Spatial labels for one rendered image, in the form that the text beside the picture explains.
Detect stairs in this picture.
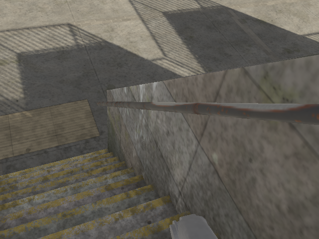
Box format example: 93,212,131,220
0,148,220,239

